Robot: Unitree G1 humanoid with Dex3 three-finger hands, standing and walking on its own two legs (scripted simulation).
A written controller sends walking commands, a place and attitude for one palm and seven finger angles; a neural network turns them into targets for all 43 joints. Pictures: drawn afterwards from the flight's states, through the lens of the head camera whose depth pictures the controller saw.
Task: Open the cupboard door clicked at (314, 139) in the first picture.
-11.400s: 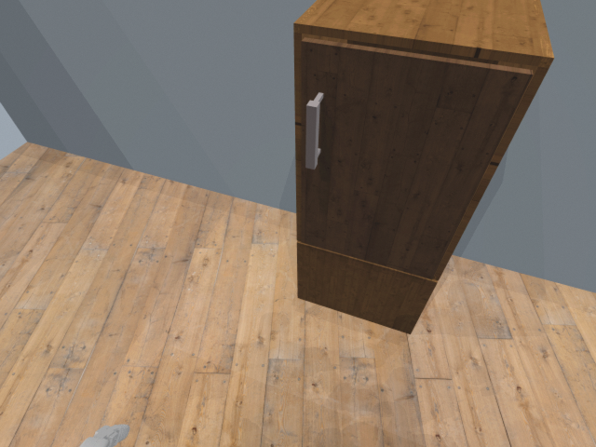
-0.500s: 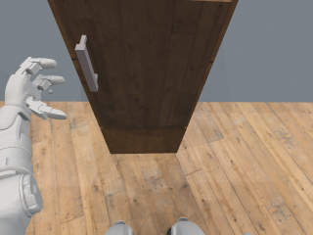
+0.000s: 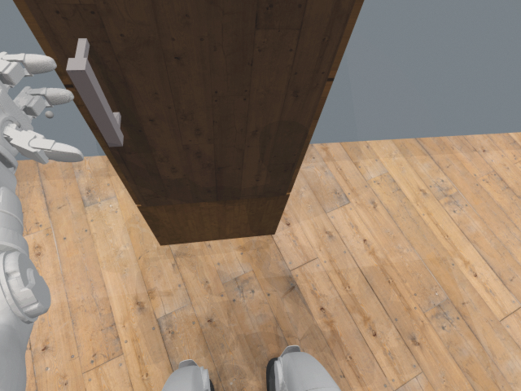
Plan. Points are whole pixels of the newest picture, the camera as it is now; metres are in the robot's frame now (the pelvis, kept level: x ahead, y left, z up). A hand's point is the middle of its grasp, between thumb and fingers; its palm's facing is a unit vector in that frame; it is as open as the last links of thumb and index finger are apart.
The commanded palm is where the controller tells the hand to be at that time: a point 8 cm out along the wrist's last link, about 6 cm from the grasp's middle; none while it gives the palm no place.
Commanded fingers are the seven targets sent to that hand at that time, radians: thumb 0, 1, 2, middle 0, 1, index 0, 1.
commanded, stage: move the hooked fingers beside the handle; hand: left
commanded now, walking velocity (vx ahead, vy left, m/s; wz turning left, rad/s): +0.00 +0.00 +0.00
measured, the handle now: (100, 97) +0.53 +0.19 +0.09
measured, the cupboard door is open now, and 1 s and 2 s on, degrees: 0 0 0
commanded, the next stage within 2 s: slide the fingers in behind the handle in 0.64 s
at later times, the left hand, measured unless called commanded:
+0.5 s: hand (49, 128) +0.48 +0.25 +0.08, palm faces +0.03 -1.00 -0.01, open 14.0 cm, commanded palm +0.46 +0.30 +0.09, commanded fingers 0.00 -0.50 0.30 -0.30 -1.20 -0.30 -1.20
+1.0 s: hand (70, 126) +0.48 +0.23 +0.09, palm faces +0.00 -1.00 -0.02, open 14.0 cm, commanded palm +0.45 +0.28 +0.09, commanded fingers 0.00 -0.50 0.30 -0.30 -1.20 -0.30 -1.20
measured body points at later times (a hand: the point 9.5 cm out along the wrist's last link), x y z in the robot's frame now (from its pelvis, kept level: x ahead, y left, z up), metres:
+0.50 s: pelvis +0.00 +0.00 +0.00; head +0.12 +0.03 +0.43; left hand +0.47 +0.31 +0.09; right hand +0.06 -0.26 -0.10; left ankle -0.01 +0.10 -0.69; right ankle +0.02 -0.13 -0.69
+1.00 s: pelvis +0.00 +0.00 +0.00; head +0.11 +0.02 +0.43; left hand +0.47 +0.28 +0.09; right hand +0.01 -0.27 -0.11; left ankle -0.01 +0.10 -0.69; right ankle +0.02 -0.13 -0.69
